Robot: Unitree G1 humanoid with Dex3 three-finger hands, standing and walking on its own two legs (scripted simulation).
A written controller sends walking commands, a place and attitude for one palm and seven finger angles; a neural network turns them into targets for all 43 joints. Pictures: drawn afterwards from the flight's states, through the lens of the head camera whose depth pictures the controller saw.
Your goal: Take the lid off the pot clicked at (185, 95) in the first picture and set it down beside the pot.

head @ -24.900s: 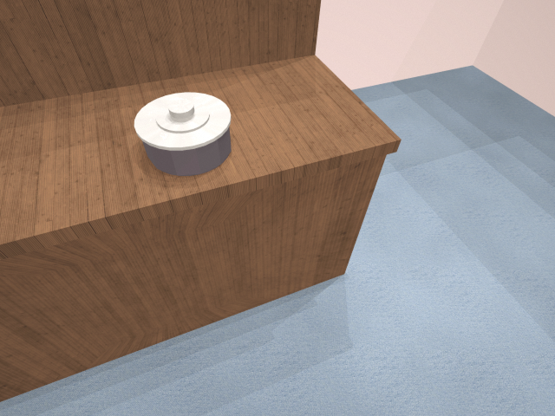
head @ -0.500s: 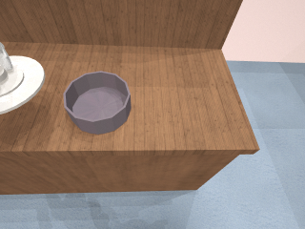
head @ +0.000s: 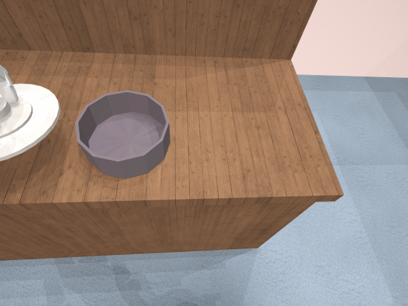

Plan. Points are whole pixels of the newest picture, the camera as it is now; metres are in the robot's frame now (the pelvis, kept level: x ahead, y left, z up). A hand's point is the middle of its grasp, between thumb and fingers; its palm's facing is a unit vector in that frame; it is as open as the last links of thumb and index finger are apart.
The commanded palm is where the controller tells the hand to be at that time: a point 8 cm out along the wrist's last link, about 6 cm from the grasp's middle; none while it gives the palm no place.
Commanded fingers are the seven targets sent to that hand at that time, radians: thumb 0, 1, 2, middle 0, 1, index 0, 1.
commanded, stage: lower the lid onto the table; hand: left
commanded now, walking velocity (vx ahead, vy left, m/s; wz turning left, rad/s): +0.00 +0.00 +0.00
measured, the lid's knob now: out of the picture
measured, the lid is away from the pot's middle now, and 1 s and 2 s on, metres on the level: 0.22 0.23 0.25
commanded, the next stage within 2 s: open the fingers wide in 1.44 s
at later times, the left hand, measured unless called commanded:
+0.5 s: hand out of the picture +0.43 +0.37 +0.10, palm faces -0.48 -0.20 -0.86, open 8.0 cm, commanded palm +0.49 +0.38 +0.16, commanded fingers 0.00 0.59 1.01 -0.76 -1.07 -0.80 -1.08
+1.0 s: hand out of the picture +0.44 +0.37 +0.06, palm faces -0.52 -0.14 -0.84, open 8.0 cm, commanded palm +0.50 +0.37 +0.13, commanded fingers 0.00 0.59 1.01 -0.76 -1.07 -0.80 -1.08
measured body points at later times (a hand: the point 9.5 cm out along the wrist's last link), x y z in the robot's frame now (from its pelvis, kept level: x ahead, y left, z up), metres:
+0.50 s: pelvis +0.00 +0.00 -0.01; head +0.08 +0.03 +0.43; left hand +0.46 +0.38 +0.14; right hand +0.00 -0.29 -0.11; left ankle +0.00 +0.07 -0.74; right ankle -0.01 -0.15 -0.74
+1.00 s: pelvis -0.01 +0.02 -0.01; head +0.09 +0.05 +0.42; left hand +0.46 +0.38 +0.11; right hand -0.02 -0.28 -0.11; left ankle +0.00 +0.07 -0.74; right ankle -0.01 -0.15 -0.74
